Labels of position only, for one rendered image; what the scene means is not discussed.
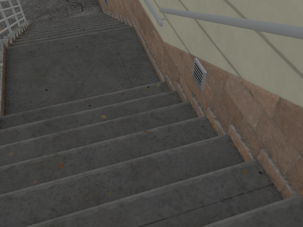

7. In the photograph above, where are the stairs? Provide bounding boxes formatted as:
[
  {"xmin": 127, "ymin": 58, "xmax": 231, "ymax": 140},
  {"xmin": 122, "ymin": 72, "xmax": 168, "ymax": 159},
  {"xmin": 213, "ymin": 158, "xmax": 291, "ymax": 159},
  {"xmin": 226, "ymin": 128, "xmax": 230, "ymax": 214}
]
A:
[
  {"xmin": 0, "ymin": 81, "xmax": 303, "ymax": 227},
  {"xmin": 10, "ymin": 12, "xmax": 129, "ymax": 47}
]

